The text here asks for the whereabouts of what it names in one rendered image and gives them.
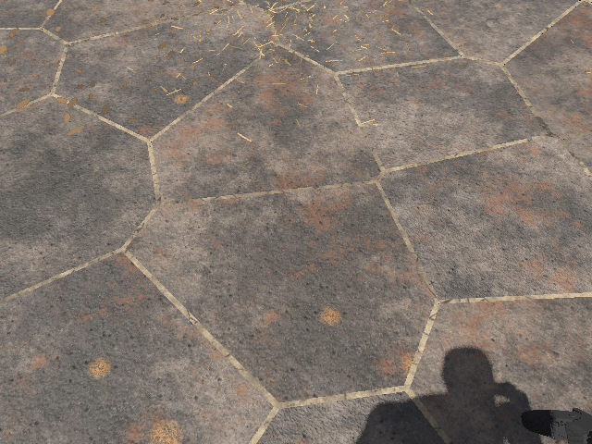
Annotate right robot hand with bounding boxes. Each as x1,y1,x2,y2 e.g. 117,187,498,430
521,408,592,444

